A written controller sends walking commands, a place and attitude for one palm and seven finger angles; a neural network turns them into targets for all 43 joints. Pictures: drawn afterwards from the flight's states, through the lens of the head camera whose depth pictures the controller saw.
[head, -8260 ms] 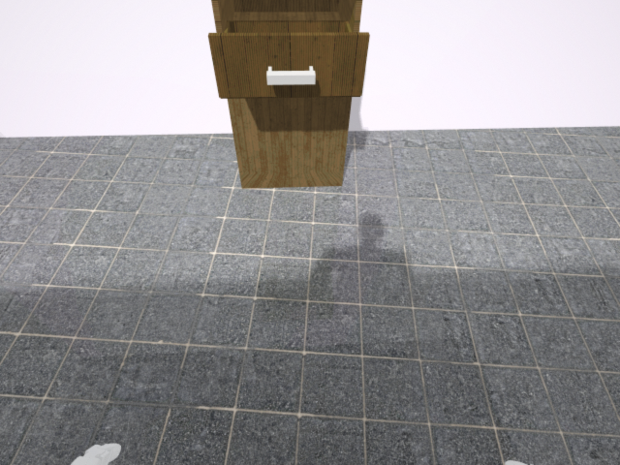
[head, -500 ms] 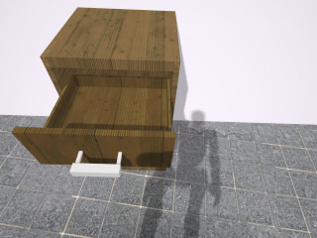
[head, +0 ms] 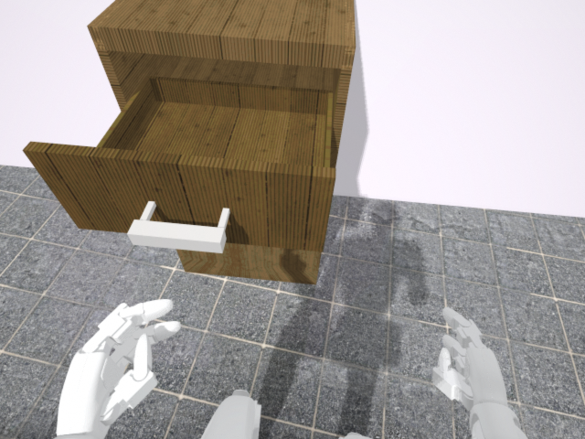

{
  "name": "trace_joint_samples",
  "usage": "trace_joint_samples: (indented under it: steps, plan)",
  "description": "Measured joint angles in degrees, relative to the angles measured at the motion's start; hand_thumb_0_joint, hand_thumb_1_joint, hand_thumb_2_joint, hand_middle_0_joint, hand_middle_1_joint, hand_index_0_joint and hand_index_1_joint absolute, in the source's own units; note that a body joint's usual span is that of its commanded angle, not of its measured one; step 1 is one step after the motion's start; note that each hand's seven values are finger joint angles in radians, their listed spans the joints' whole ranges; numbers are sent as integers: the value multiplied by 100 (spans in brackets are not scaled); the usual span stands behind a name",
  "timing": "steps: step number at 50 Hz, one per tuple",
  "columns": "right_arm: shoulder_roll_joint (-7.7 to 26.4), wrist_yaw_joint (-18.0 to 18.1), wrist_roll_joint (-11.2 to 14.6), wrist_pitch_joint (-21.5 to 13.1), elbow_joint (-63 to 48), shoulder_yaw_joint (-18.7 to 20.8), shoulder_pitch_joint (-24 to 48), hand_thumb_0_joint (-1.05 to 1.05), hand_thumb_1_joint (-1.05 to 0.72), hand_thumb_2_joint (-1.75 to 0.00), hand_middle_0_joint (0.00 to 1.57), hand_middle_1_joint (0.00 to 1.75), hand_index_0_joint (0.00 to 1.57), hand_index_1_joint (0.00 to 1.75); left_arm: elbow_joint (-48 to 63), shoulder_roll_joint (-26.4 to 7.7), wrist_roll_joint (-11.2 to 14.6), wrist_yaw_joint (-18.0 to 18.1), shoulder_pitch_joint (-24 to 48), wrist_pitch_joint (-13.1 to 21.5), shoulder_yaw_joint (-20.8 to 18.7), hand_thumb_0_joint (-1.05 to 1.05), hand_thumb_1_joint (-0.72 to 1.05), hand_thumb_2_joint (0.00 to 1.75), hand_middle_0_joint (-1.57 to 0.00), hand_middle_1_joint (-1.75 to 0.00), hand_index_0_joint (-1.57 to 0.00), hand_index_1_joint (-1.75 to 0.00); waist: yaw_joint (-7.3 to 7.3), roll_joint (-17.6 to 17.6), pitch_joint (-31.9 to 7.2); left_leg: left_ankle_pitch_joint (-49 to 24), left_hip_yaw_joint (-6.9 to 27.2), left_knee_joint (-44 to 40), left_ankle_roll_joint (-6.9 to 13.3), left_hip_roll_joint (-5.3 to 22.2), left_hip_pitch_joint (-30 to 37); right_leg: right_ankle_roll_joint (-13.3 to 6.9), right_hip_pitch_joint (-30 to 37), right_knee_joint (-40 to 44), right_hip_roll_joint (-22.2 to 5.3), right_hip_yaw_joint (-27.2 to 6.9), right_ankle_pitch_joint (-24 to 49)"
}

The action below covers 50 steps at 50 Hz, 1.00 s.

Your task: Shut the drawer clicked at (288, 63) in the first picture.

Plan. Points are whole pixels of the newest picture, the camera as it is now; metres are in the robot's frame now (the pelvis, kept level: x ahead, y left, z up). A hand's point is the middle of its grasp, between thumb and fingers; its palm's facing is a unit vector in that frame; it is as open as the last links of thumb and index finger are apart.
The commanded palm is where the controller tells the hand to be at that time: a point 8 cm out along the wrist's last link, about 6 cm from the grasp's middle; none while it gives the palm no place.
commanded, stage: raise the hand and make a fist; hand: left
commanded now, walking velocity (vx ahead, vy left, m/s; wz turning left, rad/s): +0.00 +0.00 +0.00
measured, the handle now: (183, 223) +0.40 +0.22 +0.05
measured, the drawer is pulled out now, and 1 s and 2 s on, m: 0.29 0.29 0.29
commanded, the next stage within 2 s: bring the fist close to the handle in 1.38 s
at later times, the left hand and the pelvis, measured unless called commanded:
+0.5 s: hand (148, 334) +0.21 +0.19 +0.09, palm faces +0.02 -1.00 -0.03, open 3.3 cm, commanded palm +0.18 +0.24 +0.11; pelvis +0.02 +0.03 +0.03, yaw -1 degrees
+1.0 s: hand (141, 329) +0.20 +0.18 +0.14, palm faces +0.01 -1.00 -0.04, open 3.3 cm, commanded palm +0.17 +0.23 +0.15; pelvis +0.02 +0.03 +0.04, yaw +0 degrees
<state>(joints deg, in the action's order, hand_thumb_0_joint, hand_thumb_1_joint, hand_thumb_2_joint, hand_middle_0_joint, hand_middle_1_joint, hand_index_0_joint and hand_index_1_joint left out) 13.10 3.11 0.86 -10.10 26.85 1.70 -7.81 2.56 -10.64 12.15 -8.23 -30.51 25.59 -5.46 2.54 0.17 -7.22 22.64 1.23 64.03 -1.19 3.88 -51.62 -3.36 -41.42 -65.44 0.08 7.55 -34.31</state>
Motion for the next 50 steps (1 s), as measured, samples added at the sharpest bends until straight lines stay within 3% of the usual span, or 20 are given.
trace_joint_samples:
  steps: [4, 9, 13, 17, 22, 29, 39, 50]
  plan:
    - [-93, 59, 27, -142, 287, -262, -162, 1, -90, -90, 20, 29, 20, 30, 98, -164, 211, -336, 343, 133, -124, 2, 91, 90, -63, -77, -63, -76, -6, 184, 31, -10, 161, 58, 1, 25, -75, -24, 23, 61, 62, 145, 37]
    - [-184, 123, 91, -96, 603, -423, -460, 2, -90, -90, 20, 30, 21, 30, -134, -250, 359, -732, 797, -587, -127, 2, 91, 90, -73, -88, -73, -87, -179, 293, 93, -84, 78, -203, 5, 28, 154, 23, 206, 319, 63, 66, 148]
    - [-184, 140, 93, -78, 742, -307, -731, 2, -90, -90, 20, 30, 21, 30, -85, -179, 373, -522, 653, -924, -261, 2, 90, 90, -81, -96, -81, -96, -338, 271, 115, -148, -108, -561, 17, 21, 486, 89, 445, 638, 39, -106, 262]
    - [-76, 85, 83, -141, 802, -97, -910, 2, -90, -90, 20, 30, 21, 30, 257, -65, 331, -260, 233, -725, -291, 2, 91, 90, -88, -105, -89, -104, -398, 229, 121, -171, -244, -811, 76, -8, 717, 156, 628, 885, 1, -228, 337]
    - [86, 29, 78, -195, 751, 66, -863, 2, -90, -90, 20, 30, 20, 30, 614, 12, 231, -203, -215, -475, -82, 2, 91, 90, -98, -116, -99, -115, -376, 173, 156, -145, -296, -868, 149, -62, 786, 227, 712, 984, -54, -270, 346]
    - [89, -30, 69, -203, 446, 42, -527, 2, -90, -90, 20, 29, 20, 30, 1121, 26, 67, 8, -466, -445, 231, 2, 91, 90, -112, -131, -113, -130, -255, 167, 179, -83, -265, -784, 223, -114, 804, 292, 806, 1003, -98, -234, 326]
    - [-192, -133, 82, 63, -50, -332, -288, 2, -90, -90, 20, 30, 20, 30, 1721, 92, -142, 144, -510, -1026, 588, 2, 91, 90, -131, -151, -132, -151, -103, 241, 107, -105, -247, -890, 274, -165, 1071, 347, 1122, 1186, -133, -207, 386]
    - [-115, -126, 119, 140, -83, -478, -573, 2, -90, -90, 20, 30, 21, 30, 2086, 2, -163, 298, -545, -1341, 621, 2, 90, 90, -139, -159, -139, -159, -123, 314, 179, -179, -214, -1025, 254, -170, 1325, 329, 1383, 1321, -124, -173, 451]
